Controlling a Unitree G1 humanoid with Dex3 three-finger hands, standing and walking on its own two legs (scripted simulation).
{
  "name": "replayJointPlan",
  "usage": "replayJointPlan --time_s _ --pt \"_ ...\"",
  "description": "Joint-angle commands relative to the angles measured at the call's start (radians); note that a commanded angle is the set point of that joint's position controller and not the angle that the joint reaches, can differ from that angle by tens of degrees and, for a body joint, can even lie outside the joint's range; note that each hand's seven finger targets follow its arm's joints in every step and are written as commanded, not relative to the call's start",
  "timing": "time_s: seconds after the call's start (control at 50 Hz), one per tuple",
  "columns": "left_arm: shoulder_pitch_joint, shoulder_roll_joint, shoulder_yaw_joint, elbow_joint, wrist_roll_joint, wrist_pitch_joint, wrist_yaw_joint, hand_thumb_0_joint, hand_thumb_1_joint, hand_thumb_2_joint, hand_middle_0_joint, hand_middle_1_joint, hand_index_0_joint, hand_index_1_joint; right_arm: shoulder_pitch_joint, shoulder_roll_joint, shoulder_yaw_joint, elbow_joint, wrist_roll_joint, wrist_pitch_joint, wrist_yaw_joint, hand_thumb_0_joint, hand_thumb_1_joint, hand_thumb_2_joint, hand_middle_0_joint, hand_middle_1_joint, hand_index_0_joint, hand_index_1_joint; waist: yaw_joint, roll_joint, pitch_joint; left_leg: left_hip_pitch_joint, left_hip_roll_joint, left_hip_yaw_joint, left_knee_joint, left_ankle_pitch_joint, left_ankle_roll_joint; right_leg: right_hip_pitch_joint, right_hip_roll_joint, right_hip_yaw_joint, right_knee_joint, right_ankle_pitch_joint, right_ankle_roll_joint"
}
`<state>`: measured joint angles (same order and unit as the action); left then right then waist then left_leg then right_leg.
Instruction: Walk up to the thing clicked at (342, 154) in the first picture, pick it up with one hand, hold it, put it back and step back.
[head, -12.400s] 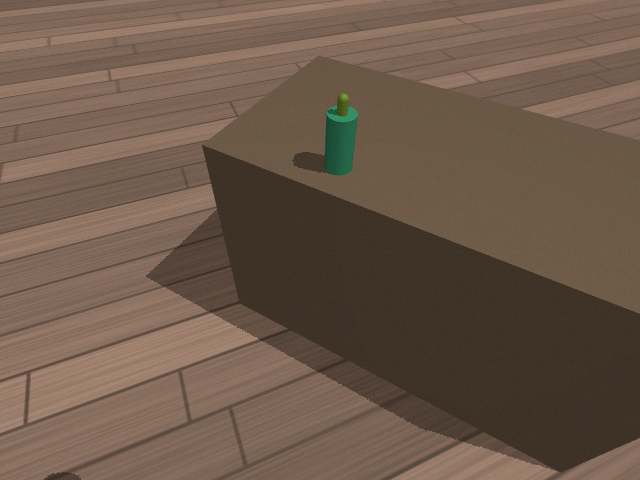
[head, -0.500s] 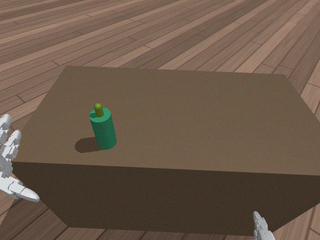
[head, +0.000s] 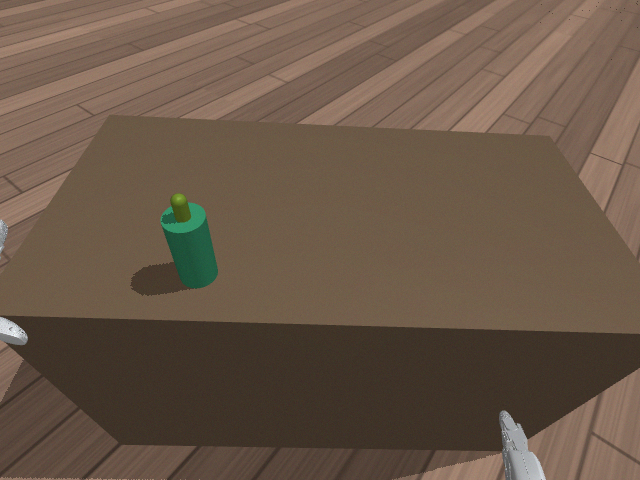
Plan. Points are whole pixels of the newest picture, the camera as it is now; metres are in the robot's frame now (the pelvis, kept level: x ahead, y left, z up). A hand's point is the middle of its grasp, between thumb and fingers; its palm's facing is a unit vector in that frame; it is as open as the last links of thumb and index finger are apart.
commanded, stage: go down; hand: left
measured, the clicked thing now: (189, 238) +0.47 +0.19 +0.02
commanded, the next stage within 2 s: approach in 1.66 s
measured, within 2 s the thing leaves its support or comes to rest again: neither
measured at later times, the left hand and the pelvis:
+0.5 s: hand out of the picture +0.35 +0.36 +0.12, palm faces +0.16 -0.99 +0.00, open 17.4 cm; pelvis +0.01 +0.01 -0.01, yaw +0 degrees
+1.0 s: hand out of the picture +0.37 +0.37 +0.13, palm faces +0.16 -0.99 +0.00, open 17.4 cm; pelvis +0.00 +0.00 -0.01, yaw +0 degrees
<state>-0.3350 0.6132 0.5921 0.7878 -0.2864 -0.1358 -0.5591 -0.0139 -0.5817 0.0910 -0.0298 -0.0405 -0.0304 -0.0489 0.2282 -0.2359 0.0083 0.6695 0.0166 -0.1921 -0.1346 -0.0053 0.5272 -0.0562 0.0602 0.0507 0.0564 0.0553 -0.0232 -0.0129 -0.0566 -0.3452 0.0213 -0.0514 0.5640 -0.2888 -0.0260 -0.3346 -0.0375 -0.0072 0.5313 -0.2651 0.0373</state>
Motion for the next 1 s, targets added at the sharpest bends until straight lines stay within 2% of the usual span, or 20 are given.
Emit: replayJointPlan --time_s 0.0,0.02,0.04,0.08,0.12,0.18,0.22,0.34,0.36,0.44,0.54,0.56,0.66,0.7,0.74,0.8,0.84,0.88,0.94,0.98 --pt "-0.344 0.394 0.076 -0.190 -0.017 -0.085 0.000 0.000 -0.551 0.098 -0.029 -0.034 -0.024 -0.045 -0.111 -0.173 -0.070 -0.168 -0.002 -0.071 -0.021 0.000 0.540 -0.054 0.049 0.050 0.049 0.050 0.014 0.127 -0.255 0.111 -0.037 0.038 -0.061 0.193 0.027 0.038 0.032 -0.036 -0.053 0.166 -0.041" --pt "-0.400 0.442 0.104 -0.266 -0.016 -0.096 0.005 0.000 -0.532 0.095 -0.033 -0.030 -0.028 -0.040 -0.090 -0.145 -0.040 -0.152 -0.005 -0.068 -0.016 0.000 0.545 -0.052 0.050 0.050 0.049 0.050 0.027 0.154 -0.302 0.120 -0.035 0.036 -0.053 0.238 0.024 0.058 0.032 -0.037 -0.045 0.204 -0.042" --pt "-0.377 0.432 0.093 -0.242 -0.008 -0.088 0.007 0.000 -0.538 0.094 -0.034 -0.035 -0.031 -0.043 -0.126 -0.131 -0.026 -0.216 -0.003 -0.071 -0.014 0.000 0.544 -0.053 0.050 0.050 0.049 0.050 0.023 0.152 -0.317 0.127 -0.034 0.037 -0.050 0.264 0.023 0.075 0.031 -0.038 -0.044 0.225 -0.043" --pt "-0.321 0.408 0.073 -0.147 -0.001 -0.078 0.004 0.000 -0.508 0.101 -0.028 -0.034 -0.026 -0.042 -0.087 -0.105 -0.011 -0.147 -0.001 -0.063 -0.017 0.000 0.546 -0.053 0.050 0.050 0.049 0.050 0.016 0.126 -0.229 0.087 -0.039 0.042 -0.054 0.233 0.031 0.057 0.030 -0.034 -0.055 0.203 -0.038" --pt "-0.304 0.364 0.027 -0.098 0.001 -0.066 -0.006 0.000 -0.521 0.111 -0.026 -0.038 -0.020 -0.049 -0.091 -0.135 -0.036 -0.108 -0.003 -0.066 -0.016 0.000 0.545 -0.054 0.049 0.050 0.049 0.050 0.006 0.119 -0.188 0.066 -0.033 0.036 -0.066 0.190 0.025 0.003 0.036 -0.032 -0.056 0.158 -0.044" --pt "-0.384 0.433 0.067 -0.174 -0.014 -0.073 -0.020 0.000 -0.544 0.086 -0.039 -0.032 -0.037 -0.040 -0.062 -0.151 -0.036 -0.117 -0.005 -0.070 -0.018 0.000 0.545 -0.052 0.050 0.050 0.049 0.050 0.006 0.201 -0.267 0.115 -0.024 0.032 -0.052 0.237 0.016 0.002 0.041 -0.043 -0.037 0.187 -0.046" --pt "-0.400 0.465 0.089 -0.172 -0.009 -0.075 -0.013 0.000 -0.547 0.089 -0.038 -0.036 -0.036 -0.044 -0.073 -0.161 -0.050 -0.137 -0.007 -0.074 -0.017 0.000 0.541 -0.053 0.050 0.050 0.049 0.050 0.003 0.170 -0.302 0.125 -0.020 0.029 -0.032 0.282 0.019 0.010 0.041 -0.041 -0.034 0.219 -0.044" --pt "-0.409 0.443 0.071 -0.140 -0.006 -0.085 -0.017 0.000 -0.521 0.093 -0.035 -0.039 -0.032 -0.046 -0.079 -0.163 -0.056 -0.108 -0.005 -0.080 -0.019 0.000 0.534 -0.056 0.050 0.050 0.050 0.050 -0.011 0.151 -0.261 0.099 -0.020 0.027 -0.027 0.253 0.021 -0.028 0.041 -0.040 -0.022 0.195 -0.043" --pt "-0.376 0.430 0.064 -0.066 -0.003 -0.078 -0.024 0.000 -0.522 0.102 -0.034 -0.040 -0.031 -0.049 -0.078 -0.173 -0.063 -0.114 -0.005 -0.081 -0.020 0.000 0.537 -0.055 0.050 0.050 0.050 0.050 -0.015 0.120 -0.278 0.097 -0.018 0.023 -0.019 0.272 0.024 -0.022 0.042 -0.041 -0.019 0.205 -0.043" --pt "-0.440 0.478 0.080 -0.119 0.003 -0.085 -0.033 0.000 -0.538 0.097 -0.040 -0.039 -0.036 -0.048 -0.091 -0.135 -0.032 -0.102 -0.009 -0.075 -0.019 0.000 0.536 -0.056 0.050 0.050 0.050 0.050 -0.008 0.159 -0.339 0.114 -0.025 0.030 0.018 0.359 0.030 -0.016 0.032 -0.035 0.000 0.282 -0.038" --pt "-0.405 0.487 0.085 -0.025 0.010 -0.072 -0.039 0.000 -0.515 0.090 -0.040 -0.037 -0.037 -0.044 -0.070 -0.157 -0.042 -0.095 -0.011 -0.072 -0.019 0.000 0.537 -0.055 0.049 0.050 0.050 0.050 -0.015 0.143 -0.311 0.091 -0.018 0.022 0.019 0.351 0.025 -0.041 0.037 -0.043 0.010 0.255 -0.043" --pt "-0.469 0.491 0.075 -0.116 0.006 -0.084 -0.042 0.000 -0.511 0.091 -0.038 -0.037 -0.036 -0.043 -0.092 -0.151 -0.038 -0.125 -0.011 -0.078 -0.016 0.000 0.544 -0.053 0.049 0.050 0.049 0.050 -0.008 0.171 -0.317 0.087 -0.017 0.020 0.017 0.338 0.020 -0.043 0.039 -0.044 0.015 0.244 -0.045" --pt "-0.424 0.520 0.103 -0.013 0.009 -0.077 -0.045 0.000 -0.509 0.092 -0.037 -0.039 -0.036 -0.045 -0.035 -0.146 -0.037 -0.101 -0.008 -0.071 -0.016 0.000 0.539 -0.055 0.049 0.050 0.049 0.050 -0.017 0.150 -0.287 0.046 -0.025 0.026 0.025 0.288 0.027 -0.063 0.035 -0.040 0.016 0.217 -0.042" --pt "-0.466 0.517 0.091 -0.031 0.004 -0.083 -0.054 0.000 -0.512 0.082 -0.042 -0.036 -0.041 -0.041 -0.057 -0.166 -0.051 -0.126 -0.011 -0.078 -0.016 0.000 0.536 -0.055 0.049 0.050 0.049 0.050 -0.028 0.170 -0.313 0.069 -0.016 0.018 0.032 0.311 0.022 -0.091 0.039 -0.044 0.028 0.215 -0.045" --pt "-0.509 0.541 0.099 -0.068 0.009 -0.088 -0.053 0.000 -0.521 0.080 -0.043 -0.037 -0.042 -0.042 -0.099 -0.149 -0.030 -0.177 -0.012 -0.087 -0.017 0.000 0.540 -0.054 0.049 0.050 0.049 0.050 -0.024 0.175 -0.365 0.076 -0.022 0.024 0.049 0.330 0.028 -0.058 0.034 -0.041 0.035 0.250 -0.041" --pt "-0.499 0.548 0.100 0.004 0.013 -0.085 -0.055 0.000 -0.525 0.079 -0.041 -0.036 -0.040 -0.042 -0.076 -0.156 -0.030 -0.140 -0.013 -0.081 -0.019 0.000 0.536 -0.055 0.049 0.050 0.049 0.050 -0.035 0.163 -0.320 0.049 -0.020 0.022 0.053 0.285 0.030 -0.095 0.036 -0.038 0.041 0.211 -0.041" --pt "-0.521 0.562 0.100 0.027 0.017 -0.088 -0.057 0.000 -0.518 0.079 -0.042 -0.037 -0.041 -0.043 -0.087 -0.177 -0.047 -0.143 -0.016 -0.082 -0.024 0.000 0.538 -0.054 0.049 0.050 0.050 0.050 -0.040 0.149 -0.331 0.034 -0.022 0.021 0.062 0.247 0.032 -0.112 0.035 -0.035 0.044 0.184 -0.039" --pt "-0.569 0.579 0.100 -0.040 0.022 -0.095 -0.053 0.000 -0.524 0.075 -0.042 -0.036 -0.041 -0.040 -0.108 -0.154 -0.023 -0.198 -0.016 -0.089 -0.025 0.000 0.540 -0.054 0.049 0.050 0.049 0.050 -0.033 0.164 -0.384 0.030 -0.028 0.024 0.072 0.249 0.036 -0.082 0.031 -0.033 0.053 0.202 -0.035" --pt "-0.537 0.593 0.109 0.020 0.025 -0.093 -0.055 0.000 -0.537 0.072 -0.045 -0.044 -0.046 -0.047 -0.073 -0.173 -0.041 -0.204 -0.015 -0.084 -0.029 0.000 0.540 -0.054 0.049 0.050 0.049 0.050 -0.044 0.156 -0.389 0.025 -0.029 0.026 0.084 0.244 0.036 -0.087 0.033 -0.032 0.062 0.201 -0.034" --pt "-0.485 0.585 0.104 0.110 0.031 -0.079 -0.056 0.000 -0.485 0.085 -0.040 -0.038 -0.037 -0.043 -0.017 -0.157 -0.025 -0.148 -0.015 -0.075 -0.025 0.000 0.542 -0.054 0.049 0.050 0.049 0.050 -0.037 0.144 -0.302 -0.035 -0.029 0.026 0.084 0.208 0.035 -0.132 0.034 -0.031 0.064 0.164 -0.038"
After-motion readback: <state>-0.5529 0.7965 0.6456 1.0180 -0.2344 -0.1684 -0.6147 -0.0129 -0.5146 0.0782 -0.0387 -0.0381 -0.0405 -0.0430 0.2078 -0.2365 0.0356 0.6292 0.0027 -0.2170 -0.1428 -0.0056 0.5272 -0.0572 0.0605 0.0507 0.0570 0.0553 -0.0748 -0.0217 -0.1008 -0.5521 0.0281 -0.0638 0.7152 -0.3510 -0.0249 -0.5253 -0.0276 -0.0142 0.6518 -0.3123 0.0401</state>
